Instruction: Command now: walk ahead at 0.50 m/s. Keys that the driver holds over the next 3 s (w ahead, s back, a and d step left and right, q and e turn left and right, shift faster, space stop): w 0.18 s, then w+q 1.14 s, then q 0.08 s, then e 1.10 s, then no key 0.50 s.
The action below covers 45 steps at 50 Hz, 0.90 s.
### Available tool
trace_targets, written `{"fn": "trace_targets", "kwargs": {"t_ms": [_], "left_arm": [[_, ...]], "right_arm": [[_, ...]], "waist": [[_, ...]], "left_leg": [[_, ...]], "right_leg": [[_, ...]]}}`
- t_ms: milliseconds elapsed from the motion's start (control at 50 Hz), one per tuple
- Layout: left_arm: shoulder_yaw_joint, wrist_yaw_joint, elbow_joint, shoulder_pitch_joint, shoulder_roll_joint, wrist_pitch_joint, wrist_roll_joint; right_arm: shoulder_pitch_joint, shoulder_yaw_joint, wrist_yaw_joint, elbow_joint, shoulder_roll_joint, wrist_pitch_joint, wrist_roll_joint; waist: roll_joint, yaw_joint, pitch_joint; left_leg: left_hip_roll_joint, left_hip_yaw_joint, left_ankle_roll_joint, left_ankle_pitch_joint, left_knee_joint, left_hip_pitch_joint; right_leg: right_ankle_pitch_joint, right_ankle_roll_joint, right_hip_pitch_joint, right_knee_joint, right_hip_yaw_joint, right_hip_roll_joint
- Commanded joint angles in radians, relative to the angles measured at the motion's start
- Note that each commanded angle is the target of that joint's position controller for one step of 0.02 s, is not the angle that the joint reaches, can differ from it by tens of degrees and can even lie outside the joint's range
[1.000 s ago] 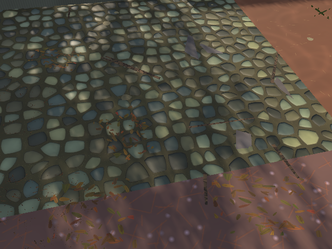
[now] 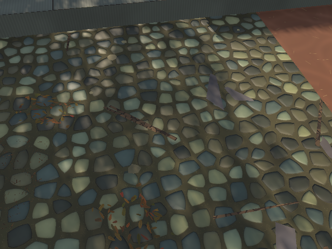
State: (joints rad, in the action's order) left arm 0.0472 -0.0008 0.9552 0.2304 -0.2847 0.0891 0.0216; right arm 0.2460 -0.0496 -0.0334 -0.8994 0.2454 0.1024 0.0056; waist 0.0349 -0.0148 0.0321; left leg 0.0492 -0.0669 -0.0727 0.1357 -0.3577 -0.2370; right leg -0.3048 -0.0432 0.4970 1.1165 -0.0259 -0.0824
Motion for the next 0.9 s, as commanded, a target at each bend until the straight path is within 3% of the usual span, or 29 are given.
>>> {"fn": "trace_targets", "kwargs": {"t_ms": [20,80,140,220,260,300,320,340,360,380,400,420,440,460,480,520,560,620,680,740,800,840,860,880,900], "left_arm": [[0.014,-0.005,-0.040,0.039,-0.041,-0.014,-0.009],[0.016,-0.003,-0.079,-0.074,-0.041,-0.015,-0.018],[0.010,0.006,-0.107,-0.178,-0.024,-0.006,-0.014],[0.004,0.020,-0.151,-0.305,-0.026,0.003,-0.007],[0.006,0.031,-0.174,-0.338,-0.039,0.014,-0.004],[0.016,0.038,-0.174,-0.308,-0.068,0.025,-0.004],[0.025,0.037,-0.163,-0.262,-0.086,0.030,-0.003],[0.043,0.032,-0.133,-0.153,-0.115,0.033,-0.004],[0.067,0.023,-0.086,0.026,-0.169,0.035,-0.013],[0.092,0.013,-0.064,0.177,-0.267,0.031,-0.032],[0.080,0.017,-0.053,0.198,-0.229,0.022,-0.025],[0.055,0.016,-0.068,0.127,-0.147,0.022,-0.019],[0.043,0.013,-0.083,0.051,-0.104,0.022,-0.016],[0.034,0.016,-0.085,-0.016,-0.074,0.024,-0.019],[0.027,0.017,-0.085,-0.058,-0.049,0.029,-0.025],[0.031,0.017,-0.075,-0.086,-0.048,0.034,-0.034],[0.040,0.010,-0.062,-0.078,-0.073,0.040,-0.036],[0.049,-0.005,-0.049,-0.051,-0.098,0.037,-0.038],[0.054,-0.016,-0.048,-0.030,-0.121,0.027,-0.033],[0.062,-0.021,-0.037,0.028,-0.146,0.011,-0.021],[0.070,-0.020,-0.029,0.061,-0.165,-0.013,-0.006],[0.079,-0.022,-0.040,0.040,-0.192,-0.026,0.001],[0.082,-0.024,-0.046,0.027,-0.205,-0.034,0.005],[0.081,-0.024,-0.053,0.006,-0.207,-0.042,0.010],[0.071,-0.026,-0.065,0.013,-0.185,-0.039,-0.002]], "right_arm": [[0.009,-0.027,0.007,0.035,0.131,0.019,-0.002],[0.053,-0.031,0.024,0.013,0.146,0.009,-0.004],[0.092,-0.031,0.035,-0.006,0.154,0.003,-0.011],[0.177,-0.033,0.038,-0.050,0.156,-0.010,-0.021],[0.190,-0.038,0.044,-0.060,0.164,-0.022,-0.026],[0.174,-0.046,0.050,-0.057,0.180,-0.031,-0.028],[0.157,-0.050,0.051,-0.052,0.189,-0.035,-0.028],[0.135,-0.047,0.050,-0.044,0.182,-0.039,-0.027],[0.127,-0.033,0.050,-0.027,0.146,-0.039,-0.016],[0.199,-0.005,0.045,0.003,0.051,-0.029,-0.006],[0.247,0.006,0.044,-0.004,0.019,-0.013,-0.029],[0.180,-0.024,0.045,0.005,0.132,-0.005,-0.054],[0.115,-0.031,0.049,0.024,0.149,-0.005,-0.060],[0.087,-0.034,0.053,0.029,0.135,-0.011,-0.051],[0.088,-0.043,0.056,0.027,0.121,-0.023,-0.042],[0.111,-0.040,0.051,0.032,0.070,-0.051,-0.041],[0.085,-0.043,0.051,0.057,0.062,-0.068,-0.038],[0.018,-0.046,0.043,0.092,0.065,-0.070,-0.030],[-0.080,-0.036,0.021,0.126,0.050,-0.061,-0.027],[-0.188,-0.025,0.001,0.175,0.042,-0.060,-0.026],[-0.239,-0.026,-0.018,0.221,0.056,-0.064,-0.029],[-0.205,-0.040,-0.024,0.235,0.087,-0.069,-0.029],[-0.135,-0.056,-0.024,0.225,0.115,-0.072,-0.031],[0.004,-0.082,-0.019,0.193,0.157,-0.072,-0.034],[0.176,-0.121,0.000,0.147,0.235,-0.079,-0.036]], "waist": [[-0.091,0.032,-0.033],[-0.083,0.007,0.001],[-0.092,-0.023,0.023],[-0.084,-0.061,0.058],[-0.091,-0.054,0.066],[-0.106,-0.022,0.043],[-0.120,0.008,0.015],[-0.119,0.067,-0.048],[-0.098,0.139,-0.180],[0.088,0.142,-0.351],[0.256,0.128,-0.449],[0.155,0.127,-0.301],[0.108,0.106,-0.187],[0.056,0.074,-0.110],[0.070,0.043,-0.068],[0.081,0.009,-0.035],[0.052,-0.002,-0.010],[0.023,0.008,0.012],[0.006,0.038,0.032],[-0.012,0.079,0.065],[0.001,0.081,0.074],[0.035,0.039,0.026],[0.050,-0.007,-0.024],[0.037,-0.089,-0.096],[-0.030,-0.163,-0.187]], "left_leg": [[-0.278,0.251,-0.171,-0.198,0.227,0.095],[-0.263,0.199,-0.159,-0.189,0.254,0.116],[-0.230,0.138,-0.130,-0.164,0.265,0.114],[-0.259,0.151,-0.127,-0.155,0.234,0.196],[-0.288,0.181,-0.122,-0.183,0.188,0.259],[-0.308,0.213,-0.107,-0.231,0.135,0.287],[-0.305,0.218,-0.098,-0.312,0.086,0.282],[-0.265,0.195,-0.076,-0.433,-0.030,0.254],[-0.204,0.158,-0.044,-0.390,-0.248,0.131],[-0.067,0.080,0.027,-0.041,-0.624,-0.223],[0.000,0.153,0.045,0.463,-0.847,-0.421],[-0.064,0.211,0.034,0.426,-0.940,-0.502],[-0.114,0.182,0.024,0.337,-0.935,-0.519],[-0.151,0.169,0.027,0.259,-0.888,-0.478],[-0.181,0.175,0.026,0.205,-0.839,-0.427],[-0.204,0.166,0.030,0.155,-0.811,-0.360],[-0.211,0.167,0.038,0.091,-0.776,-0.395],[-0.207,0.170,0.052,-0.049,-0.637,-0.455],[-0.193,0.113,0.051,-0.164,-0.465,-0.434],[-0.180,0.063,0.038,-0.164,-0.359,-0.456],[-0.156,0.025,0.008,-0.070,-0.301,-0.466],[-0.099,-0.029,-0.027,0.028,-0.291,-0.363],[-0.057,-0.057,-0.050,0.071,-0.289,-0.260],[-0.006,-0.076,-0.083,0.031,-0.228,-0.068],[-0.027,0.025,-0.129,0.003,-0.189,0.235]], "right_leg": [[0.087,0.019,0.119,-0.076,-0.035,-0.067],[0.242,0.040,0.190,-0.252,-0.028,-0.066],[0.387,0.041,0.151,-0.434,0.002,-0.035],[0.394,0.035,0.148,-0.554,0.010,-0.005],[0.343,0.022,0.157,-0.602,-0.007,0.003],[0.286,0.009,0.083,-0.636,-0.008,0.019],[0.255,-0.001,-0.001,-0.646,0.008,0.038],[0.252,-0.021,-0.163,-0.672,0.032,0.062],[0.272,-0.062,-0.443,-0.624,-0.012,0.008],[0.209,-0.174,-0.846,-0.624,-0.340,-0.244],[0.060,-0.251,-0.941,-0.770,-0.666,-0.361],[-0.026,-0.202,-0.814,-0.806,-0.569,-0.323],[-0.015,-0.160,-0.672,-0.830,-0.424,-0.292],[0.040,-0.139,-0.529,-0.875,-0.320,-0.252],[0.087,-0.122,-0.435,-0.913,-0.230,-0.217],[0.153,-0.123,-0.334,-0.968,-0.122,-0.193],[0.230,-0.138,-0.315,-0.996,-0.044,-0.193],[0.304,-0.139,-0.352,-1.010,0.052,-0.184],[0.341,-0.123,-0.382,-1.013,0.140,-0.169],[0.360,-0.118,-0.469,-0.997,0.183,-0.195],[0.471,-0.098,-0.579,-0.929,0.214,-0.226],[0.774,-0.075,-0.612,-0.809,0.246,-0.228],[0.927,-0.064,-0.610,-0.690,0.260,-0.221],[0.975,-0.039,-0.559,-0.499,0.285,-0.190],[0.772,0.009,-0.355,-0.220,0.289,-0.151]]}}
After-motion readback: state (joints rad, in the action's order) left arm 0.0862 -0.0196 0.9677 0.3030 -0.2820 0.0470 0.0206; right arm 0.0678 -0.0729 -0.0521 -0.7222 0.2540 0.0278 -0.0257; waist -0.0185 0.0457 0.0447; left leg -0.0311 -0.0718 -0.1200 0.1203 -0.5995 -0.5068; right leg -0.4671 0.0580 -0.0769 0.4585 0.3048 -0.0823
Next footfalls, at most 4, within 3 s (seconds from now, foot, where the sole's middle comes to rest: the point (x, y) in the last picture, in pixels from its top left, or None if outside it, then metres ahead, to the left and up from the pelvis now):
0.36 right None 0.38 -0.16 -0.78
0.90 left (129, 221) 0.60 0.15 -0.78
1.40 right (140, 151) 0.95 0.12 -0.78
1.76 left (95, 175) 0.82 0.32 -0.78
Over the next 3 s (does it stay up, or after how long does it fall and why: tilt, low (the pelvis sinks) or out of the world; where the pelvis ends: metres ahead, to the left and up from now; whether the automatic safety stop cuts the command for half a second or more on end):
stays up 0.86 0.16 -0.01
